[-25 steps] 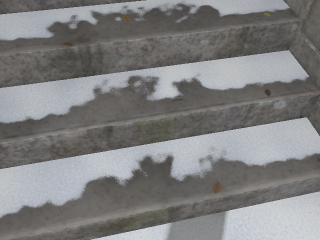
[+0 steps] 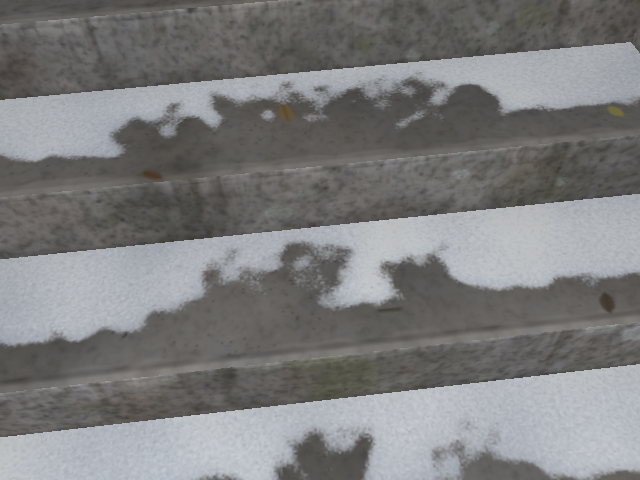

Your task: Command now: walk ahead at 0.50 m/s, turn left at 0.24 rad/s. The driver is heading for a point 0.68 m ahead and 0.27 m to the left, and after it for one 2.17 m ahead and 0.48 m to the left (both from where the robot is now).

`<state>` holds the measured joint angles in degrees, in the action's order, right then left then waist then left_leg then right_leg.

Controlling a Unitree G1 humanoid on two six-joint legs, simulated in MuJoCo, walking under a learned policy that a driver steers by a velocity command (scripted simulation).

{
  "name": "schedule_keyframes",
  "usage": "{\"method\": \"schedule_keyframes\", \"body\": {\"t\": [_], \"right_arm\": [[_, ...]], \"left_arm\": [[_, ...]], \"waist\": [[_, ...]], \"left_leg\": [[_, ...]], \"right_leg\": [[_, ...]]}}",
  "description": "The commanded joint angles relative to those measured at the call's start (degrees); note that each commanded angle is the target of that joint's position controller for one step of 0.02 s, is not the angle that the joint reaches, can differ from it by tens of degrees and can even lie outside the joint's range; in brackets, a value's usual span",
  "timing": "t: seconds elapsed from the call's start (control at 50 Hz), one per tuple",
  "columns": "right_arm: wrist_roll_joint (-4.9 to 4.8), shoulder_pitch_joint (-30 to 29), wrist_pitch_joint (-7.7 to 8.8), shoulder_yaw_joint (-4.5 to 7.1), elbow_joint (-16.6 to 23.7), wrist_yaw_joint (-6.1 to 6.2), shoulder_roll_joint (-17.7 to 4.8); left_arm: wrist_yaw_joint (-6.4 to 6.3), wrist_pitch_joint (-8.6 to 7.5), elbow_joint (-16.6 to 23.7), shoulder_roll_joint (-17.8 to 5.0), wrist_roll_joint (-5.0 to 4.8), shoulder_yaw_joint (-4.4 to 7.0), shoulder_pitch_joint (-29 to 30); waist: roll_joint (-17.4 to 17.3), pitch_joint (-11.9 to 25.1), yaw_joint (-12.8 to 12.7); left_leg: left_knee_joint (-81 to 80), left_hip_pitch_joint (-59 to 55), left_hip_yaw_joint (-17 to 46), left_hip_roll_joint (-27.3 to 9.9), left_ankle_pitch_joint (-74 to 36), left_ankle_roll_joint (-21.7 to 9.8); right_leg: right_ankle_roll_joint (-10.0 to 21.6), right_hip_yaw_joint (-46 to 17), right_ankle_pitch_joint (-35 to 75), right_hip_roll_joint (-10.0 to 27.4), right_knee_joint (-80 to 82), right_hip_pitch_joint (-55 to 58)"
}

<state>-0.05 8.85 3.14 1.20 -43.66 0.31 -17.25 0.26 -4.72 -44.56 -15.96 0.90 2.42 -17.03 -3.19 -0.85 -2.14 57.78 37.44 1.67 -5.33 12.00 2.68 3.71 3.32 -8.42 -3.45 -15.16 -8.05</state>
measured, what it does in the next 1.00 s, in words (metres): climbs, turning left: left foot 0.17 m higher, then right foot 0.17 m higher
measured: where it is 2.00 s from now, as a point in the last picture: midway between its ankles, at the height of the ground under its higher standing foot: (111, 115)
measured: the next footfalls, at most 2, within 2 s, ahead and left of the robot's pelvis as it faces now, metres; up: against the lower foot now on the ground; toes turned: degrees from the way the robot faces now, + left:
left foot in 0.36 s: +0.39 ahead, +0.22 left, +0.17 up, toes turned +14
right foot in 0.88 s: +0.72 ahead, +0.21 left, +0.33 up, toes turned +27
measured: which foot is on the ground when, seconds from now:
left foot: up 0.00-0.34, down 0.36-0.90, up 0.92-1.00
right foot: down 0.00-0.36, up 0.38-0.86, down 0.88-1.00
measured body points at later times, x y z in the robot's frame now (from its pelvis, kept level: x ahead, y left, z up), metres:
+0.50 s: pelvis +0.28 +0.14 +0.08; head +0.30 +0.15 +0.53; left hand +0.36 +0.44 -0.02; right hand +0.46 -0.07 -0.03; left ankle +0.35 +0.21 -0.58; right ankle +0.18 -0.06 -0.45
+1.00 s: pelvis +0.57 +0.23 +0.25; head +0.55 +0.25 +0.70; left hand +0.57 +0.51 +0.14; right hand +0.76 +0.05 +0.13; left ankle +0.41 +0.27 -0.32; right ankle +0.68 +0.19 -0.42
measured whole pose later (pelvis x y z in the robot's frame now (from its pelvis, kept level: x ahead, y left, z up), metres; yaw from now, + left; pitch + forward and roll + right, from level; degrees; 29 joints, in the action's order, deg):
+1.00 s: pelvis +0.57 +0.23 +0.25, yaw +31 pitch +1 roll -4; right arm 1.4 19.1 3.7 0.8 -50.8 -3.7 -12.3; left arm -2.2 -4.4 -43.0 -12.9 2.2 0.7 -10.2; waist -0.2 3.3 -2.1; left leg 89.2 27.7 11.6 10.0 8.0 -8.1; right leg 5.9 9.4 -23.5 -2.4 -57.6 -35.7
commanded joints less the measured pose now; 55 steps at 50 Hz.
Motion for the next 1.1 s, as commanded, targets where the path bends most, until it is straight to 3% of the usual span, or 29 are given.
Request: {"method": "schedule_keyframes", "body": {"t": [0.02, 0.1, 0.16, 0.18, 0.24, 0.28, 0.3, 0.32, 0.34, 0.36, 0.38, 0.4, 0.42, 0.46, 0.48, 0.52, 0.6, 0.68, 0.76, 0.8, 0.86, 0.88, 0.9, 0.92, 0.94, 0.98, 1.02, 1.06, 1.1], "right_arm": [[-0.55, 4.5, -1.79, 0.01, 1.1, 0.09, -1.1], [-3.56, -2.4, -1.81, 0.20, 6.4, 1.40, 0.8], [-2.43, -7.4, -0.25, -1.05, 9.8, -0.25, 2.7], [-2.04, -8.7, -0.69, -1.90, 10.5, -0.86, 5.5], [-1.42, -20.2, -0.05, -5.78, 22.4, -1.61, 9.2], [-0.27, -18.3, 0.58, -7.01, 25.5, -3.28, 9.2], [-0.50, -14.6, 0.10, -4.79, 22.3, -2.85, 5.7], [-0.31, -3.9, 0.36, -2.64, 20.1, -2.58, 3.0], [-0.38, 9.6, 0.32, -0.24, 16.1, -2.42, -2.0], [0.49, 15.1, 0.05, 2.45, 14.3, -2.63, -9.7], [1.87, 15.6, -0.26, 4.51, 10.6, -1.63, -19.2], [4.80, 19.1, -0.76, 3.43, 10.1, 0.22, -14.4], [3.67, 18.7, -0.40, 2.48, 8.3, -0.40, -10.1], [0.40, 14.7, 0.45, 1.21, 4.3, -1.55, -3.3], [1.04, 13.9, 0.38, 0.55, 1.6, -1.56, 0.1], [0.90, 13.8, 0.66, -0.63, -1.1, -1.82, 3.8], [0.46, 10.8, -0.29, -1.74, -1.7, -2.06, 5.5], [1.76, 18.3, -1.27, -1.96, -5.8, -1.20, 3.6], [-0.31, 27.3, -3.02, -1.40, -8.9, 1.34, 2.9], [-0.20, 25.1, -3.21, -0.99, -9.9, 2.94, 1.9], [1.61, 20.6, -1.81, 0.57, -8.7, 2.25, -4.7], [1.32, 15.0, -1.03, 1.38, -7.4, 2.09, -6.7], [2.62, 10.2, 0.12, 1.38, -5.3, 1.73, -5.8], [1.16, 13.0, 1.87, 0.47, -4.4, -0.67, 3.4], [2.67, 10.6, 3.74, -0.06, -4.1, -3.67, 4.3], [0.98, 1.6, 3.35, -1.33, 3.2, -6.51, 6.8], [1.91, 3.5, 1.69, -3.26, 5.1, -6.66, 9.4], [-0.41, 8.5, 0.91, -5.02, 4.8, -5.92, 12.7], [0.21, 6.1, 1.12, -6.02, 6.6, -5.32, 11.7]], "left_arm": [[-0.63, -0.19, 2.2, -6.6, 0.66, 1.44, 1.5], [-2.18, 1.66, -4.5, -4.6, -0.83, 0.81, -10.3], [-3.06, 2.15, -5.9, -2.9, 0.36, 0.10, -11.2], [-3.29, 2.42, -6.7, -2.8, 1.18, -0.21, -12.6], [-5.01, 3.15, -6.7, -4.8, -1.01, -0.68, -6.8], [-5.76, 3.01, -5.5, -9.3, -1.38, 0.08, -3.3], [-5.22, 1.67, -5.6, -10.6, -1.81, 0.46, -5.5], [-4.20, 1.50, -5.7, -17.0, -1.71, 1.53, -3.9], [-3.67, 2.13, -4.4, -19.3, -1.74, 2.34, -1.0], [-3.53, 2.43, -2.1, -18.2, -2.17, 2.40, -2.0], [-1.45, 1.20, 1.9, -4.8, -0.06, -0.37, -4.0], [1.90, -1.44, -2.2, -8.4, 0.45, 0.52, -6.0], [3.52, -1.74, -1.3, -6.6, -1.12, 0.92, -3.5], [2.45, -1.86, 4.9, 0.5, -0.66, -1.33, 9.6], [1.69, -1.27, 6.9, 2.7, 0.10, -1.75, 13.0], [2.44, -1.08, 9.6, 4.4, 0.14, -3.28, 8.7], [2.79, -1.05, 11.7, 5.6, -0.05, -5.81, 8.6], [1.86, -0.97, 15.9, 10.9, -0.62, -8.39, 16.9], [1.40, -2.91, 26.1, 13.4, 2.33, -11.43, 39.4], [0.87, -2.34, 23.9, 11.3, 0.75, -9.82, 32.1], [0.68, -2.20, 19.1, 0.3, -0.07, -3.63, 15.7], [0.79, -1.78, 16.2, -3.6, -0.49, -2.03, 6.6], [1.05, -1.53, 10.6, -7.2, 0.38, -0.72, -5.7], [0.08, -0.61, 5.2, -9.7, 2.86, 0.84, -13.8], [-2.69, 0.80, 2.0, -6.3, 3.00, 0.58, -14.8], [-3.57, 1.35, -3.5, 6.2, 0.97, -2.49, -7.8], [-2.45, 0.72, -6.7, 14.1, 1.74, -4.91, -1.0], [-0.54, 0.84, -9.1, 12.9, 1.22, -4.89, -0.6], [0.62, 0.84, -8.4, 8.8, 0.72, -4.62, 0.6]], "waist": [[10.5, 2.9, 1.2], [6.7, -5.2, -1.1], [2.4, -7.6, -1.5], [6.6, -7.2, -2.6], [5.5, -11.9, 1.5], [3.4, -3.0, 4.6], [5.3, 3.0, 3.7], [16.1, 12.1, 10.8], [19.4, 19.9, 17.1], [15.8, 23.5, 19.2], [-20.5, 27.7, 9.4], [-15.7, 39.0, 10.8], [-7.8, 32.7, 9.6], [5.4, 6.6, 6.2], [3.0, 3.6, 4.0], [-0.4, 2.5, 0.1], [5.6, -1.5, -3.1], [-1.6, -3.4, 1.0], [-0.4, -1.5, 9.0], [-6.7, 5.3, 4.2], [-14.5, 16.0, -6.2], [-15.0, 17.6, -10.6], [-6.5, 23.6, -14.0], [22.0, 28.2, -10.6], [26.4, 24.5, -11.4], [9.1, 1.9, -2.8], [-0.5, -3.3, 5.9], [0.5, -5.4, 9.4], [-0.6, -5.2, 9.8]], "left_leg": [[13.1, 2.1, -1.1, 0.1, 1.9, 0.4], [60.1, 47.4, 9.6, 1.9, 23.1, -0.9], [54.8, 50.6, 5.6, 1.0, 18.6, -0.8], [65.2, 52.6, 1.8, 2.2, 21.0, 0.3], [48.5, 51.1, -1.8, -3.0, 23.3, 0.2], [21.2, 8.6, -9.5, -1.9, 9.0, -3.5], [21.6, -6.5, -16.3, 5.1, 4.6, -5.0], [22.9, -14.6, -16.2, 8.9, 9.5, -7.3], [14.1, -19.9, -12.5, 11.7, 9.6, -10.2], [-0.6, -28.9, -0.2, 12.8, 4.4, -12.6], [-21.8, -43.6, 39.2, -4.5, -4.8, -21.8], [-33.0, -49.8, 55.3, -8.8, -6.0, -21.4], [-33.7, -45.2, 51.8, -8.4, 6.3, -19.2], [-31.7, -23.3, 38.4, -2.8, 21.1, -14.8], [-32.5, -16.2, 35.7, 0.0, 20.1, -14.0], [-36.7, -16.8, 30.4, 1.3, 14.7, -12.6], [-35.1, -10.2, 15.4, 3.6, 0.8, -11.1], [-38.1, -15.2, 20.8, 1.6, 4.8, -12.0], [-51.3, -11.6, 26.7, 0.3, -0.2, -14.6], [-53.1, -22.6, 19.3, -1.3, -19.5, -15.8], [-36.9, -36.9, 12.3, -3.6, -94.7, -14.5], [-27.5, -40.0, 11.9, -4.2, -101.0, -14.6], [-13.7, -33.1, 11.7, -2.8, -95.0, -16.9], [13.9, -7.3, 11.5, 10.8, -41.6, -12.3], [39.6, 4.4, 18.3, 18.1, -3.7, -10.2], [56.1, 17.4, 15.7, 13.2, -0.2, -10.6], [63.0, 20.0, 11.1, 9.3, 1.1, -12.0], [63.7, 25.5, 7.9, 6.6, 1.5, -10.9], [55.3, 26.5, 3.9, 3.1, -6.0, -8.4]], "right_leg": [[10.9, -9.1, 12.9, 19.0, 6.3, 2.5], [11.2, -15.4, 1.0, 28.3, 3.4, 26.1], [6.4, -7.3, 0.0, 23.0, 3.1, 23.6], [7.2, -7.0, 4.2, 23.5, 2.5, 22.3], [1.9, 1.6, 8.1, 20.3, 6.9, 7.4], [3.7, 6.6, 20.6, 18.2, 17.5, -15.4], [6.9, 7.2, 50.7, 17.3, 13.9, -14.2], [7.0, 8.2, 91.6, 20.6, 2.9, -3.2], [5.2, 7.9, 105.2, 20.1, -11.1, 8.0], [1.5, 3.4, 97.1, 17.3, -30.3, 5.7], [-4.0, -1.1, 7.5, 2.0, -56.0, -17.8], [-2.1, -16.5, -6.4, -1.6, -73.2, -20.6], [-1.2, -16.6, -5.4, 0.0, -79.3, -26.3], [0.5, -11.8, -5.0, 3.6, -79.4, -36.7], [1.5, -10.7, -7.6, 3.3, -91.1, -35.7], [3.4, -10.2, -5.2, 3.4, -102.9, -43.5], [1.7, -5.2, 1.2, 7.2, -97.6, -54.9], [-1.3, -0.7, -2.4, 6.7, -114.7, -73.3], [-4.1, 7.9, -0.4, 4.9, -81.8, -62.9], [-2.8, 8.8, -2.5, 5.0, -68.9, -49.3], [0.9, 8.0, -17.0, -2.7, -52.4, -22.0], [2.7, 0.9, -17.6, -1.0, -43.9, -16.4], [6.1, -11.5, -18.9, 4.4, -37.1, -1.2], [19.0, -48.4, -23.5, 19.8, -13.6, 17.4], [22.2, -72.4, -26.1, 23.6, 1.3, 16.4], [15.6, -54.0, -35.9, 22.0, -1.9, -5.0], [10.3, -33.9, -26.4, 16.2, -5.7, -18.4], [7.8, -20.9, -16.6, 12.4, -5.1, -21.5], [7.2, -13.8, -14.3, 10.2, -4.8, -26.4]]}}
